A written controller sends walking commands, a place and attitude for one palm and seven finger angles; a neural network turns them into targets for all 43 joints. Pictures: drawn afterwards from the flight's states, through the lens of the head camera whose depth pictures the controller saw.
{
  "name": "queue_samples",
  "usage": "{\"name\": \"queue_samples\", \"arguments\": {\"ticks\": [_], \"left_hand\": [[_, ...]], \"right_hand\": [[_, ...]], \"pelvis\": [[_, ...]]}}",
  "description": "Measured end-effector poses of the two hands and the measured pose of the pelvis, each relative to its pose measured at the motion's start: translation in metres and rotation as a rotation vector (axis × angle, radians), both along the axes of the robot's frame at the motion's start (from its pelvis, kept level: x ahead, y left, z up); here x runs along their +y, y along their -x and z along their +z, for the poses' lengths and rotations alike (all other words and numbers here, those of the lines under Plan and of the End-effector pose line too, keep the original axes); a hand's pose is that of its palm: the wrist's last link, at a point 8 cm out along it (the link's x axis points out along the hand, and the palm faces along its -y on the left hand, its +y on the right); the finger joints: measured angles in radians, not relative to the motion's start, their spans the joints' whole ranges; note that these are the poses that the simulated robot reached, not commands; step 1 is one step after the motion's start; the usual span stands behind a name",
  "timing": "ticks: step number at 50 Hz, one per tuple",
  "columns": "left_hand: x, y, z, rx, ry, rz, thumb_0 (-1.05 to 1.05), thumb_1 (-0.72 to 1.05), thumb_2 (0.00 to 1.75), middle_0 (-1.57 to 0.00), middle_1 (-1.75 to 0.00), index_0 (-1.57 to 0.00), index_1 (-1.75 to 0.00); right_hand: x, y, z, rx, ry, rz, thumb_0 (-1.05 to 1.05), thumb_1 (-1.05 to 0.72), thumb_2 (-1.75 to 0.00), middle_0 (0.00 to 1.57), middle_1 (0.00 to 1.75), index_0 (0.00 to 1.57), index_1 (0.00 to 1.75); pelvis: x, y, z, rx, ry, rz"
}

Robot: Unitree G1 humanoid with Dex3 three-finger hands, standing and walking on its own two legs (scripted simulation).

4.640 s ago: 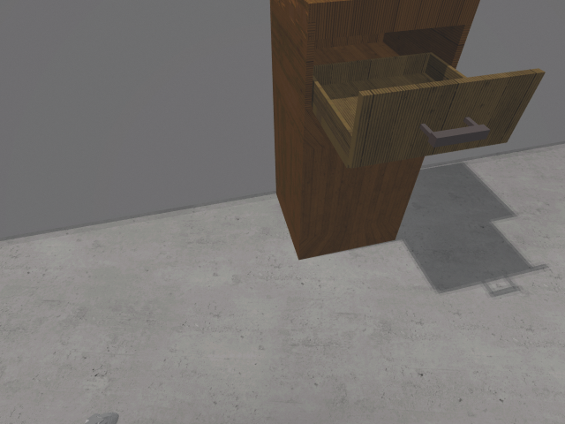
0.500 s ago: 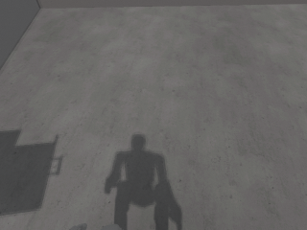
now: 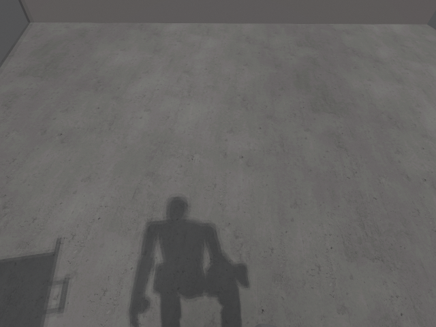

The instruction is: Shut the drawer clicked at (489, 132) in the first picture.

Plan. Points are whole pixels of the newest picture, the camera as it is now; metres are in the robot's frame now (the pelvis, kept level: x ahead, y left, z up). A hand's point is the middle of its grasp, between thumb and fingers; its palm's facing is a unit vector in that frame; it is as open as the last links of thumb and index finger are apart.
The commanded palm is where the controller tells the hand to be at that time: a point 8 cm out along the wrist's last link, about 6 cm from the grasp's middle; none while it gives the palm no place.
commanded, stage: walk to a spot facing it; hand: left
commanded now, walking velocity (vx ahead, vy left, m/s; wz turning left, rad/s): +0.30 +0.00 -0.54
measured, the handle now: out of the picture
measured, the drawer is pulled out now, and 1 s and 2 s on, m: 0.30 0.30 0.30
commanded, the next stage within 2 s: turn to face it in 0.20 s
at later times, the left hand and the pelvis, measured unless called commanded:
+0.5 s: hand (192, 244) +0.34 +0.08 -0.16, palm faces -0.17 -0.96 -0.22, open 7.4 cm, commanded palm none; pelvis +0.18 -0.07 -0.01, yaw -8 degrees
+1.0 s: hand (142, 270) +0.27 +0.19 -0.18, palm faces +0.18 -0.96 -0.21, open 7.4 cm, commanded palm none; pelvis +0.22 -0.02 +0.00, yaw +8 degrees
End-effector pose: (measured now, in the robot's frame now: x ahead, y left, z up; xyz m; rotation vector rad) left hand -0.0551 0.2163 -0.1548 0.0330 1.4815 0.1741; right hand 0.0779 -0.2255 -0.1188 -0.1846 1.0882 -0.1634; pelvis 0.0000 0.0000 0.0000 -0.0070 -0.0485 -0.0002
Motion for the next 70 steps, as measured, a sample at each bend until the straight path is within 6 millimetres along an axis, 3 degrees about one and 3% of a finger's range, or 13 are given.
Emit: {"name": "queue_samples", "arguments": {"ticks": [9, 15, 19, 23, 28, 32, 36, 41, 44, 48, 55, 62, 70], "left_hand": [[0.012, -0.164, 0.018, -0.182, -0.043, -0.114, 0.01, 0.92, 0.90, -0.19, -0.30, -0.20, -0.30], [-0.013, -0.279, 0.022, -0.244, -0.071, -0.274, 0.01, 0.92, 0.90, -0.19, -0.30, -0.20, -0.30], [-0.046, -0.352, 0.014, -0.336, -0.099, -0.365, 0.00, 0.91, 0.90, -0.19, -0.30, -0.20, -0.30], [-0.074, -0.384, 0.018, -0.398, -0.089, -0.357, 0.00, 0.91, 0.90, -0.19, -0.30, -0.20, -0.30], [-0.095, -0.391, 0.027, -0.408, -0.049, -0.299, 0.00, 0.91, 0.90, -0.20, -0.30, -0.20, -0.30], [-0.090, -0.397, 0.030, -0.436, -0.040, -0.230, -0.02, 0.93, 0.90, -0.20, -0.30, -0.20, -0.30], [-0.073, -0.391, 0.020, -0.422, -0.032, -0.160, -0.02, 0.92, 0.90, -0.20, -0.30, -0.20, -0.30], [-0.033, -0.364, -0.010, -0.350, -0.031, -0.056, -0.01, 0.91, 0.90, -0.20, -0.30, -0.20, -0.30], [-0.008, -0.341, -0.016, -0.264, -0.055, -0.019, 0.00, 0.91, 0.90, -0.20, -0.30, -0.20, -0.30], [0.016, -0.316, -0.003, -0.202, -0.094, 0.029, 0.00, 0.91, 0.90, -0.20, -0.30, -0.20, -0.30], [0.034, -0.290, 0.019, -0.190, -0.160, 0.117, 0.01, 0.91, 0.90, -0.19, -0.30, -0.20, -0.30], [0.019, -0.288, 0.029, -0.248, -0.194, 0.179, 0.01, 0.91, 0.90, -0.19, -0.30, -0.20, -0.30], [-0.028, -0.276, 0.038, -0.339, -0.245, 0.243, 0.00, 0.90, 0.90, -0.20, -0.30, -0.20, -0.30]], "right_hand": [[-0.008, 0.046, -0.006, 0.252, -0.020, -0.155, -0.01, -0.94, -0.90, 0.20, 0.30, 0.20, 0.30], [-0.006, 0.061, -0.021, 0.380, -0.097, -0.287, 0.00, -0.92, -0.90, 0.20, 0.30, 0.20, 0.30], [-0.015, 0.057, -0.041, 0.458, -0.153, -0.349, 0.00, -0.91, -0.90, 0.20, 0.30, 0.20, 0.30], [-0.033, 0.022, -0.047, 0.456, -0.157, -0.341, 0.01, -0.91, -0.90, 0.20, 0.30, 0.20, 0.30], [-0.054, -0.053, -0.037, 0.330, -0.121, -0.270, 0.01, -0.91, -0.90, 0.20, 0.30, 0.20, 0.30], [-0.062, -0.107, -0.028, 0.245, -0.091, -0.195, 0.00, -0.91, -0.90, 0.19, 0.30, 0.20, 0.30], [-0.067, -0.146, -0.019, 0.208, -0.035, -0.125, 0.01, -0.93, -0.90, 0.20, 0.30, 0.20, 0.30], [-0.061, -0.188, -0.015, 0.161, 0.043, -0.033, 0.01, -0.92, -0.90, 0.20, 0.30, 0.20, 0.30], [-0.051, -0.202, -0.011, 0.150, 0.065, 0.009, 0.01, -0.92, -0.90, 0.20, 0.30, 0.20, 0.30], [-0.039, -0.209, -0.002, 0.177, 0.068, 0.059, 0.00, -0.91, -0.90, 0.20, 0.30, 0.20, 0.30], [-0.028, -0.228, 0.002, 0.188, 0.045, 0.143, 0.00, -0.91, -0.90, 0.20, 0.30, 0.21, 0.30], [-0.040, -0.251, -0.003, 0.164, 0.029, 0.218, 0.00, -0.90, -0.90, 0.20, 0.30, 0.21, 0.30], [-0.078, -0.282, -0.023, 0.143, 0.012, 0.304, 0.01, -0.90, -0.90, 0.20, 0.30, 0.21, 0.30]], "pelvis": [[-0.003, -0.066, 0.008, 0.024, -0.010, -0.079], [-0.026, -0.115, -0.001, 0.032, -0.020, -0.157], [-0.054, -0.152, -0.020, 0.035, -0.029, -0.184], [-0.067, -0.173, -0.019, 0.015, -0.013, -0.161], [-0.071, -0.192, -0.005, 0.015, -0.005, -0.111], [-0.068, -0.202, -0.001, 0.021, 0.007, -0.059], [-0.059, -0.211, -0.004, 0.026, 0.023, -0.007], [-0.038, -0.220, -0.019, 0.037, 0.046, 0.057], [-0.030, -0.220, -0.018, 0.046, 0.041, 0.078], [-0.024, -0.222, -0.006, 0.063, 0.047, 0.123], [-0.024, -0.225, 0.006, 0.072, 0.046, 0.201], [-0.042, -0.221, 0.006, 0.064, 0.039, 0.290], [-0.084, -0.213, -0.006, 0.060, 0.010, 0.393]]}}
